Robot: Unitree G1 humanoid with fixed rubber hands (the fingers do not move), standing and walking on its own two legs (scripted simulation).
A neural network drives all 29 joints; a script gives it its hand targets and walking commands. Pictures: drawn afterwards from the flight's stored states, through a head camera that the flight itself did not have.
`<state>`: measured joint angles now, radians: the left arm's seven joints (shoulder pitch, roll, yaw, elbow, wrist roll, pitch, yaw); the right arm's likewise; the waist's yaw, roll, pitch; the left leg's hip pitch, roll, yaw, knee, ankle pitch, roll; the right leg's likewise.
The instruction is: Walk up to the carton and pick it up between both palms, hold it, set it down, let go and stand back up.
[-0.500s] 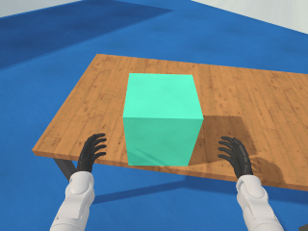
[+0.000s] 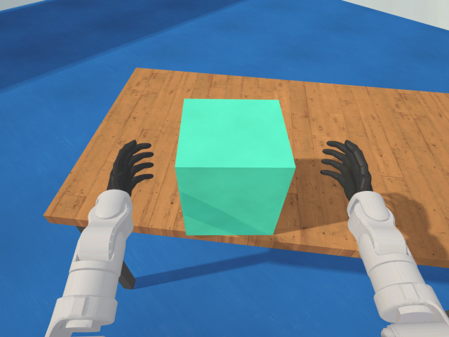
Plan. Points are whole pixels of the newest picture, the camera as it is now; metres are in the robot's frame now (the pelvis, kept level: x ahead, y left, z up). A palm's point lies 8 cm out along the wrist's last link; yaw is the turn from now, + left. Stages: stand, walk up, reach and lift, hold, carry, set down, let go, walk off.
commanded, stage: reach and lift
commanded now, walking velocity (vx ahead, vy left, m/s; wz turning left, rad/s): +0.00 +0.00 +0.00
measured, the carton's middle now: (230, 170) +0.46 -0.01 -0.01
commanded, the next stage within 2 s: none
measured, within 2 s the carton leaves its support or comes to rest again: neither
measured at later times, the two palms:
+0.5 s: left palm (119, 134) +0.40 +0.19 +0.15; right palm (357, 133) +0.41 -0.23 +0.15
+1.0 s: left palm (118, 96) +0.44 +0.20 +0.20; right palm (352, 93) +0.46 -0.21 +0.20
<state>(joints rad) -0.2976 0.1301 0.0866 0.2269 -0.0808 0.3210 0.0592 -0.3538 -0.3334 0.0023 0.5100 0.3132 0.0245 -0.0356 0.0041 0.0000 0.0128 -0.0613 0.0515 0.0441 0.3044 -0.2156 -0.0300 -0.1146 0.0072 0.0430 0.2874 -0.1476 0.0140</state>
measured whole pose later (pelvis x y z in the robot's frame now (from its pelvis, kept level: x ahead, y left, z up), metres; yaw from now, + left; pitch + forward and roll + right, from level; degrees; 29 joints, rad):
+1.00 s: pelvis -0.01 -0.01 -0.01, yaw +2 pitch +11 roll -1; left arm -1.13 0.31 -0.02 1.04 -0.23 0.29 0.08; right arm -1.18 -0.45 0.09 1.24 0.43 0.18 -0.01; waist 0.00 0.01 -0.16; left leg -0.37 0.06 -0.01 0.40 -0.21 -0.04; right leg -0.38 0.01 0.00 0.32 -0.13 0.01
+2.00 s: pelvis -0.03 -0.01 -0.03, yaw +3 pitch +25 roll +0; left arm -1.14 0.19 -0.04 1.56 -0.25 -0.38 0.07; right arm -1.10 -0.25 0.09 1.44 0.33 -0.28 -0.05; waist -0.02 0.02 -0.28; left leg -0.79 0.05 -0.02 0.61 -0.25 -0.05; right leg -0.82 0.00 -0.01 0.58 -0.19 0.00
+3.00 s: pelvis +0.01 +0.00 +0.00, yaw +3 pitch +8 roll +0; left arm -0.78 -0.09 0.56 0.94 0.43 -0.16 0.04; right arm -0.76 0.08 -0.66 0.93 -0.49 -0.23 -0.01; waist -0.03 -0.01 -0.03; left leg -0.25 0.05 0.00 0.32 -0.21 -0.04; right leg -0.28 0.00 0.00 0.30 -0.15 0.01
